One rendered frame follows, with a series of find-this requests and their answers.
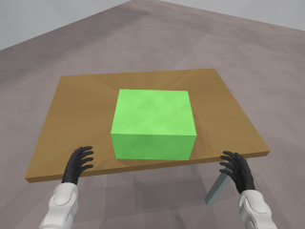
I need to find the right robot hand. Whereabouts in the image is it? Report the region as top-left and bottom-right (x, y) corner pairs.
(219, 151), (255, 195)

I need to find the carton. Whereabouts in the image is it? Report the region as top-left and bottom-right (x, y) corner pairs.
(111, 89), (197, 160)

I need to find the left robot hand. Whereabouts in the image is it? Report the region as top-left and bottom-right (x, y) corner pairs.
(61, 146), (94, 185)

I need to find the robot left forearm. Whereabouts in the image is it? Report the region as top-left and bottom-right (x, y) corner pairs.
(38, 182), (78, 229)

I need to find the robot right forearm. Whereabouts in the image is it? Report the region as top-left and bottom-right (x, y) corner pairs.
(238, 190), (277, 229)

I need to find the table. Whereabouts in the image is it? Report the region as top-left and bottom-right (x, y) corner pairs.
(25, 68), (271, 205)

